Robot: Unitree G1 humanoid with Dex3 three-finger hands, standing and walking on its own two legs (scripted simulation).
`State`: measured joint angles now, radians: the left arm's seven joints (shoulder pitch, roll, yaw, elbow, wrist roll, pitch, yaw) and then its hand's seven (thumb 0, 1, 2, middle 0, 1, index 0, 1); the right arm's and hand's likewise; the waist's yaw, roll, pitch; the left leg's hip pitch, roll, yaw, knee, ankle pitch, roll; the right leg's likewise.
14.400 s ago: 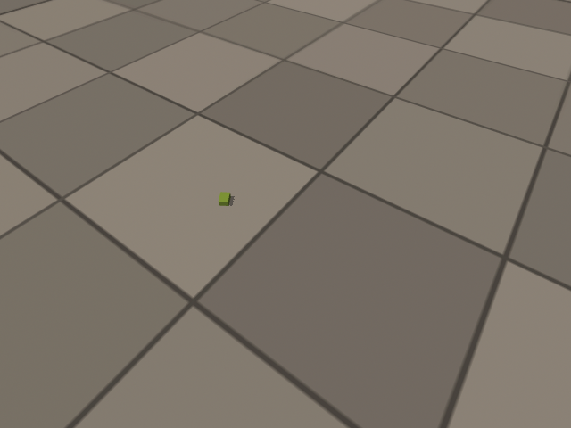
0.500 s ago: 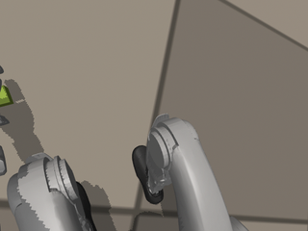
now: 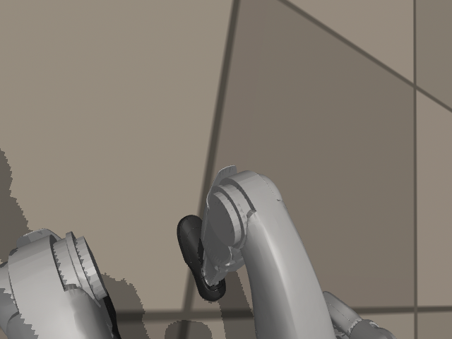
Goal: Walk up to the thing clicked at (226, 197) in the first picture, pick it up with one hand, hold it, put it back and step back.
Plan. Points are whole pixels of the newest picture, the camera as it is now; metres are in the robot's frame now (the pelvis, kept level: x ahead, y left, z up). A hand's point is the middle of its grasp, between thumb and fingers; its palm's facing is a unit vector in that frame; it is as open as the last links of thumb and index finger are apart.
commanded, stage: rest palm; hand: left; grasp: from above
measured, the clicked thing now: out of the picture +0.46 +0.29 -0.29
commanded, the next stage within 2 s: close in 0.62 s
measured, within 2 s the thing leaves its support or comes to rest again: neither
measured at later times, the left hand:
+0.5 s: hand out of the picture +0.45 +0.29 -0.27, palm faces -0.47 -0.15 -0.87, open 13.7 cm
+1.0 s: hand out of the picture +0.45 +0.28 -0.27, palm faces -0.45 -0.14 -0.88, open 13.2 cm
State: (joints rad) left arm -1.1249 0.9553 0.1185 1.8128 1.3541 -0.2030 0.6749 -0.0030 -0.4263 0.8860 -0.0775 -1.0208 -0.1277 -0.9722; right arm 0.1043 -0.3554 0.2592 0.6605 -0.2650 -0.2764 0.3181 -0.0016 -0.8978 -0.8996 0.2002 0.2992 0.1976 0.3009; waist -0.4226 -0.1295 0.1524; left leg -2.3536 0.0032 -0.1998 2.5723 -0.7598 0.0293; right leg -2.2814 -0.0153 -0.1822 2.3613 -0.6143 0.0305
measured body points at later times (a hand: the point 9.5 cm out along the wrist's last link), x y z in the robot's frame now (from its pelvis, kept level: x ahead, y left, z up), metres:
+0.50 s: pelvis +0.00 +0.00 +0.00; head +0.29 +0.13 +0.32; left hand +0.47 +0.29 -0.22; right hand +0.03 -0.24 -0.04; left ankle +0.05 +0.11 -0.27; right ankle +0.12 -0.12 -0.27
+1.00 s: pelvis -0.01 +0.00 +0.01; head +0.29 +0.13 +0.32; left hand +0.47 +0.29 -0.22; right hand +0.04 -0.25 -0.03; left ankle +0.05 +0.11 -0.27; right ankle +0.12 -0.12 -0.27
